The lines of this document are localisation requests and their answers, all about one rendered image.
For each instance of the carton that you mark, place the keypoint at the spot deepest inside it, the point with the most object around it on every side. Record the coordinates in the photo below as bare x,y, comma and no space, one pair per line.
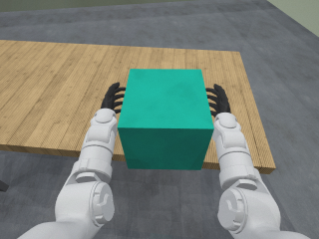
165,120

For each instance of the table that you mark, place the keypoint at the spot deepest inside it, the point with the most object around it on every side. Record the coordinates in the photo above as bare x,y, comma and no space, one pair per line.
49,92

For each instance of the robot left hand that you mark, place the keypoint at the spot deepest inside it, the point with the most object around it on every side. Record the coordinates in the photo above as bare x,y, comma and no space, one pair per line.
110,97

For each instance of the robot right forearm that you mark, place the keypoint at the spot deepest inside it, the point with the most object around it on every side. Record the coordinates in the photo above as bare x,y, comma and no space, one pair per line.
234,158

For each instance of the robot left forearm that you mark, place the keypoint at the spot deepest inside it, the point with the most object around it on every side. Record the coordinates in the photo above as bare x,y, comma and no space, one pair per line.
95,159

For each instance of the robot right hand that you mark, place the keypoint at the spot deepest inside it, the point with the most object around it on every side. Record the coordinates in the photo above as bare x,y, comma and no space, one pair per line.
222,105

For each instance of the left robot upper arm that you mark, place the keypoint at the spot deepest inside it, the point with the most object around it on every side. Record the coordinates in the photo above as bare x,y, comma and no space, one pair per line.
81,211

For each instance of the right robot upper arm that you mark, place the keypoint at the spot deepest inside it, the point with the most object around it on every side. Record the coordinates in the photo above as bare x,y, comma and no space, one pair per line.
249,214

